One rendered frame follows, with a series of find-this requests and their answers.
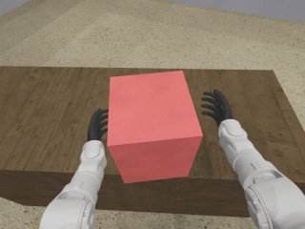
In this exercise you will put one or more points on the left robot upper arm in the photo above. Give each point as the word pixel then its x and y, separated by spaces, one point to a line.
pixel 69 214

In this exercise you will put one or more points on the pedestal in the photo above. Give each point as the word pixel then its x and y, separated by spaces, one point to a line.
pixel 45 115

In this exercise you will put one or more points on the carton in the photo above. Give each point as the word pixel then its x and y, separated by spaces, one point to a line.
pixel 153 129

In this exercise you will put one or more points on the robot left hand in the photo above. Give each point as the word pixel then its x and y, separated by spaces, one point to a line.
pixel 94 131

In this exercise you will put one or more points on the robot right hand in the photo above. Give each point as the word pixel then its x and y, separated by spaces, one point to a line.
pixel 221 108

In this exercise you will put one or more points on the robot left forearm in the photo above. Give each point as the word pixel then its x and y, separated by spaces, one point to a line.
pixel 87 180

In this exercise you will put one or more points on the robot right forearm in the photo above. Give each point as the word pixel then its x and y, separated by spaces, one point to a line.
pixel 240 152

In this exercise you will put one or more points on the right robot upper arm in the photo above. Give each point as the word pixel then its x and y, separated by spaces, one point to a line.
pixel 276 204

